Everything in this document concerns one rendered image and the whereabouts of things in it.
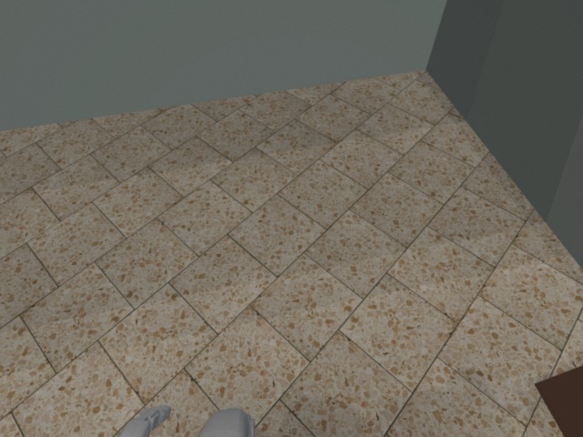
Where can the cupboard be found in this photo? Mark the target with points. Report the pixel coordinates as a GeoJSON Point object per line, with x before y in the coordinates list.
{"type": "Point", "coordinates": [563, 395]}

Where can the robot left hand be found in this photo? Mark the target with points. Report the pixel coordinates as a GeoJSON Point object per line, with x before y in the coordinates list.
{"type": "Point", "coordinates": [146, 421]}

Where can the left robot thigh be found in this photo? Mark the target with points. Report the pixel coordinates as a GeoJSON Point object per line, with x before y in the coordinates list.
{"type": "Point", "coordinates": [229, 423]}

